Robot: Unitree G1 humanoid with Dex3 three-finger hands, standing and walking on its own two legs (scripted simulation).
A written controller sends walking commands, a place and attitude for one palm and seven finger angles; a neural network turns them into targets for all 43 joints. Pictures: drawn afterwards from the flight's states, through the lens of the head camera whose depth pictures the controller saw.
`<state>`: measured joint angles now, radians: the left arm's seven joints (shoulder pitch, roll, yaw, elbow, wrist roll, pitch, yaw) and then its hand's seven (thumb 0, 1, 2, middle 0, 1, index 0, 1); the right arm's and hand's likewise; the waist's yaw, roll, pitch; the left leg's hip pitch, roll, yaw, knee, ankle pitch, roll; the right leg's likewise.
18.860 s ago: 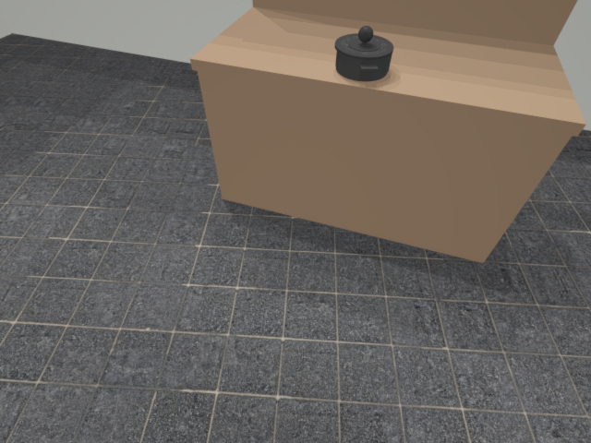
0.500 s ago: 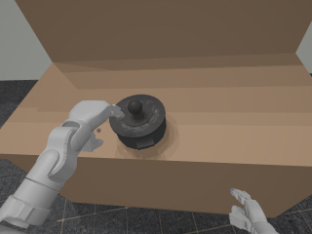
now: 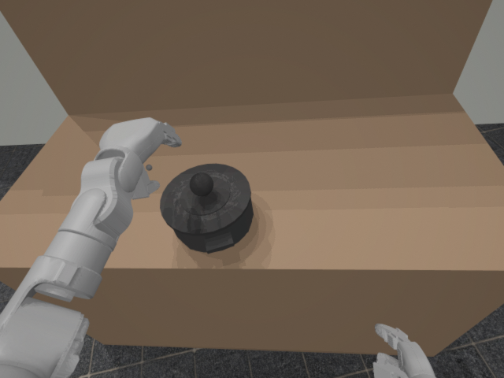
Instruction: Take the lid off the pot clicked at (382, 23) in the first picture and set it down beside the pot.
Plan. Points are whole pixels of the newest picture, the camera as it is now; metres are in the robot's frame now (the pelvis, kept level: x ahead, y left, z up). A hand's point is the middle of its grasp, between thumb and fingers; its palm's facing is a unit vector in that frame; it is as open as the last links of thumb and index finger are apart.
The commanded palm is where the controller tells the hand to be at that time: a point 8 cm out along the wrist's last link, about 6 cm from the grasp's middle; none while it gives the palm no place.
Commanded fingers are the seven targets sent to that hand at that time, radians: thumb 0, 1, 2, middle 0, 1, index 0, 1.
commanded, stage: move the open hand above the knob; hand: left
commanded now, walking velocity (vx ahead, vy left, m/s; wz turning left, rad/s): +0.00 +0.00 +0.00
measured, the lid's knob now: (201, 184) +0.46 +0.13 +0.05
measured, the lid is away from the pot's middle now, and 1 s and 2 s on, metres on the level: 0.00 0.00 0.00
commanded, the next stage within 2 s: lower the open fingers around the knob in 1.90 s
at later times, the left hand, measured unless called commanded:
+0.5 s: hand (199, 155) +0.43 +0.11 +0.14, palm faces -0.17 -0.01 -0.98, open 10.3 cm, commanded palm +0.42 +0.12 +0.20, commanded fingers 0.00 -0.33 1.43 -0.81 -0.08 -0.81 -0.08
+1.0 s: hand (191, 175) +0.42 +0.12 +0.11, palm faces -0.28 -0.01 -0.96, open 10.4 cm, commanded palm +0.42 +0.13 +0.20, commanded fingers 0.00 -0.33 1.43 -0.81 -0.08 -0.81 -0.08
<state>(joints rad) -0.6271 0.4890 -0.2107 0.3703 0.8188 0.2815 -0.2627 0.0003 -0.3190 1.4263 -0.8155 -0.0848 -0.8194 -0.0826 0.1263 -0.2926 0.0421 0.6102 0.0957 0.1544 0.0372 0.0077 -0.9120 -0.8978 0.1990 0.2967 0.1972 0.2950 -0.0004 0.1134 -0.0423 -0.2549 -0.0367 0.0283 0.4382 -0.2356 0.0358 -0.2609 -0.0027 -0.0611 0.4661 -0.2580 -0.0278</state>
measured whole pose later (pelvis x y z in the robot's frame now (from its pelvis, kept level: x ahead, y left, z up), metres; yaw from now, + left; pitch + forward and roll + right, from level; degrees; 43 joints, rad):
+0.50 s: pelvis +0.00 +0.01 +0.00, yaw +0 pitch +4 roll +1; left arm -0.81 0.37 -0.38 0.47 0.85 0.26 -0.27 0.00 -0.32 1.42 -0.82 -0.09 -0.83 -0.08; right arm 0.13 -0.27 0.04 0.65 0.07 0.14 0.01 0.01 -0.91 -0.90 0.20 0.30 0.20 0.30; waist -0.03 0.11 -0.03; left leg -0.27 -0.06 0.03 0.44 -0.24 0.06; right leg -0.28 -0.02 -0.05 0.48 -0.27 -0.01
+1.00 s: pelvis +0.00 +0.01 +0.00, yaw +1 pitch +4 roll +1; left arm -0.78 0.36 -0.41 0.50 0.85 0.34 -0.31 0.00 -0.32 1.43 -0.82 -0.08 -0.82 -0.08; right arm 0.13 -0.28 0.02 0.61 0.08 0.17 0.03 0.01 -0.91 -0.90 0.20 0.30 0.20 0.30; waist -0.03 0.10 -0.03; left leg -0.28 -0.05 0.02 0.44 -0.24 0.05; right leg -0.29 -0.02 -0.06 0.48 -0.27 -0.02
